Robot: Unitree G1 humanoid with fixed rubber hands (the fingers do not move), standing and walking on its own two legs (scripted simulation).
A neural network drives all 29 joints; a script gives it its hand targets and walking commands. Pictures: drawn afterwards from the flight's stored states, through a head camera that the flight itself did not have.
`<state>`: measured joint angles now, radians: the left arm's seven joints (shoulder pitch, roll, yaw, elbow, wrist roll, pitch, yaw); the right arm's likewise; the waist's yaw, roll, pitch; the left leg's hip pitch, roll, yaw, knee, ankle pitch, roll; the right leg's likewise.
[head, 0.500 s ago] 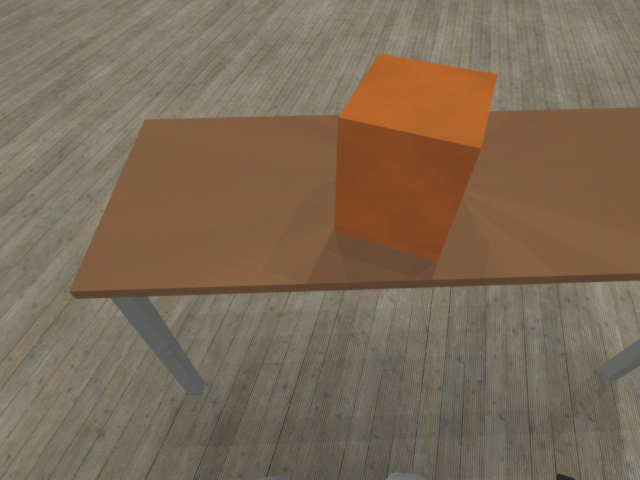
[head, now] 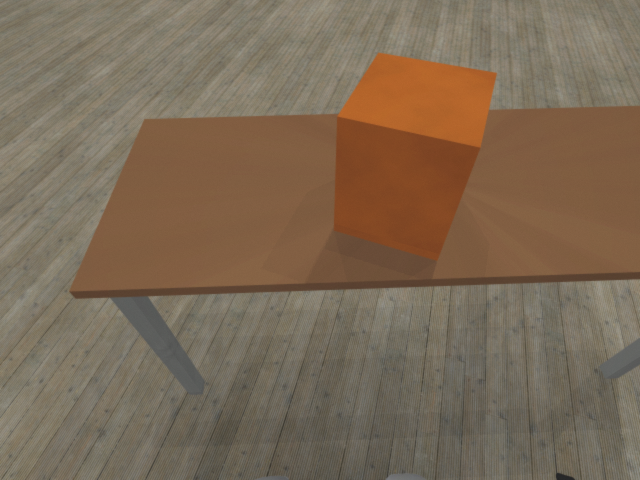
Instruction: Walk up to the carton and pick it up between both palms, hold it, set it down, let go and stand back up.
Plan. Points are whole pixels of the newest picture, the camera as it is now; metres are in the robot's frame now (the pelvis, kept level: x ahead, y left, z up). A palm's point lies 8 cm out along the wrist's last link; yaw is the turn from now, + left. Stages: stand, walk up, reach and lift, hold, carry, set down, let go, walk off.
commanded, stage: walk up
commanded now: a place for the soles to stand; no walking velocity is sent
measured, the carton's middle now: (408, 158) +0.63 -0.13 +0.03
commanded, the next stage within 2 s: none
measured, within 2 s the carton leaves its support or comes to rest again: neither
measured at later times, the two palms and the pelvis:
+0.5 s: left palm out of the picture +0.07 +0.31 -0.10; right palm out of the picture +0.09 -0.31 -0.10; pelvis +0.00 +0.00 +0.00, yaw +0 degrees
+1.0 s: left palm out of the picture +0.08 +0.31 -0.10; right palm out of the picture +0.09 -0.31 -0.10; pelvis +0.01 +0.00 +0.00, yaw +0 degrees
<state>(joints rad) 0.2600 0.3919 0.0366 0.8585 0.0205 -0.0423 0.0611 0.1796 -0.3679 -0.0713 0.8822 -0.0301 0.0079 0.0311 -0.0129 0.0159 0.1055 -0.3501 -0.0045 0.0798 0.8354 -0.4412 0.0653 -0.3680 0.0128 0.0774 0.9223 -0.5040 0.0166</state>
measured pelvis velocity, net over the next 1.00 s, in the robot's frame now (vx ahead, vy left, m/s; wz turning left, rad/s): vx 0.01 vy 0.00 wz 0.00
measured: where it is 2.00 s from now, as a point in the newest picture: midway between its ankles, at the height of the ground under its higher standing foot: outside the picture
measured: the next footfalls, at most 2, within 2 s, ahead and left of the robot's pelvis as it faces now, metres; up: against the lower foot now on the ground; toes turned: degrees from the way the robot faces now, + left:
right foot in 1.98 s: +0.05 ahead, -0.13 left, +0.00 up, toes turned +4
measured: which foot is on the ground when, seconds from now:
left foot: down 0.00-1.00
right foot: down 0.00-1.00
